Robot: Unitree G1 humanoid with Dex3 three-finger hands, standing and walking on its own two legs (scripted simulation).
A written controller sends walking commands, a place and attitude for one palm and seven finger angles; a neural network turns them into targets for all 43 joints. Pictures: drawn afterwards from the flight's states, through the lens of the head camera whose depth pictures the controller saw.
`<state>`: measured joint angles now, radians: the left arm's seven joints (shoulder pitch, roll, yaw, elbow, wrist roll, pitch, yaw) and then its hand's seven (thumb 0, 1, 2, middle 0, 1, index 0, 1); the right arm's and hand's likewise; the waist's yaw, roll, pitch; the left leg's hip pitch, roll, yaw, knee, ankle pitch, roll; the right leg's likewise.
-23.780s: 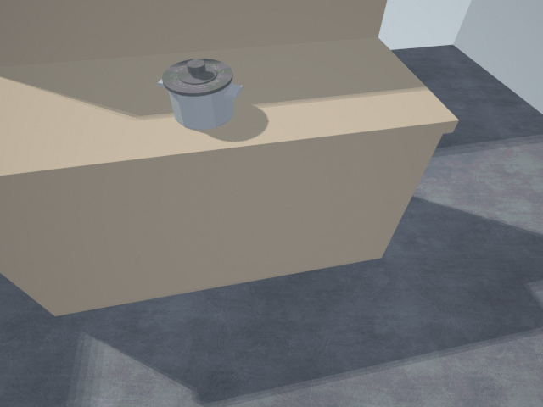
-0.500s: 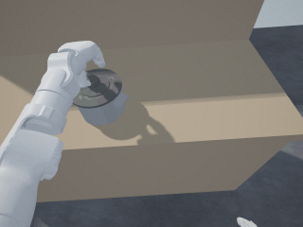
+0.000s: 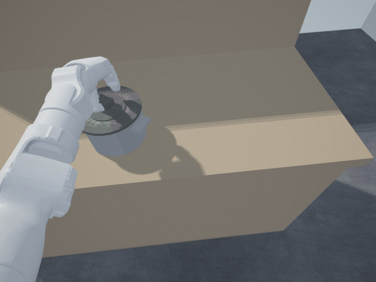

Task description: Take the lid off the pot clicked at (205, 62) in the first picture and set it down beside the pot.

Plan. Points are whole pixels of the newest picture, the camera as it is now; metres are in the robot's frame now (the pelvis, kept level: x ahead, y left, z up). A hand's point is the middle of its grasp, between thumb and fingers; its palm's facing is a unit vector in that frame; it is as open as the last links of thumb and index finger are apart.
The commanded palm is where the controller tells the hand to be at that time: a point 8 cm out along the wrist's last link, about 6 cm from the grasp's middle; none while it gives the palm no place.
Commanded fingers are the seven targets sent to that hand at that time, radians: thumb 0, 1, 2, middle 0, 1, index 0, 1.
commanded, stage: lower the open fingers around the knob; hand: left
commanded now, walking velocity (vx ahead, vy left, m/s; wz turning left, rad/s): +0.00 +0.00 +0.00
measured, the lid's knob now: (104, 101) +0.52 +0.18 +0.10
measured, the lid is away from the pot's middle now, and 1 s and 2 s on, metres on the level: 0.00 0.00 0.00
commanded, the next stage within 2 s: raise the hand to come down again in 1.84 s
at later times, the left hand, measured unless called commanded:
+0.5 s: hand (99, 102) +0.48 +0.17 +0.13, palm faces -0.38 -0.06 -0.92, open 10.3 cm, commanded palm +0.48 +0.18 +0.18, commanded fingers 0.00 -0.34 1.48 -0.83 -0.08 -0.83 -0.08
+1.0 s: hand (97, 102) +0.48 +0.18 +0.12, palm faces -0.39 -0.07 -0.92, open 10.3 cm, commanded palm +0.48 +0.19 +0.17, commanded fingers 0.00 -0.34 1.48 -0.83 -0.08 -0.83 -0.08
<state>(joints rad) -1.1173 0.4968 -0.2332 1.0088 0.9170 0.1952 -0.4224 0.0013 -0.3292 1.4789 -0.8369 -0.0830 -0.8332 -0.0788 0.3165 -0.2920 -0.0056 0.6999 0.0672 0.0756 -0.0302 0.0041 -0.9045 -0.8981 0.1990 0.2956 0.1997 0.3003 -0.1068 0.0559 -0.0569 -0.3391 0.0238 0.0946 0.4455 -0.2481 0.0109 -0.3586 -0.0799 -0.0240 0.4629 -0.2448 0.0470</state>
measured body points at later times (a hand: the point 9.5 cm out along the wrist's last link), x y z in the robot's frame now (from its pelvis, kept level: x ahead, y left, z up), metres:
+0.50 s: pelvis +0.00 +0.00 +0.00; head +0.05 -0.02 +0.45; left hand +0.50 +0.18 +0.18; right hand +0.05 -0.26 -0.14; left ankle -0.02 +0.11 -0.74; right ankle -0.02 -0.15 -0.74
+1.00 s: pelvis +0.00 +0.00 +0.00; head +0.05 -0.02 +0.45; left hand +0.50 +0.18 +0.18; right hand +0.03 -0.27 -0.14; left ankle -0.02 +0.11 -0.74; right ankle -0.02 -0.15 -0.74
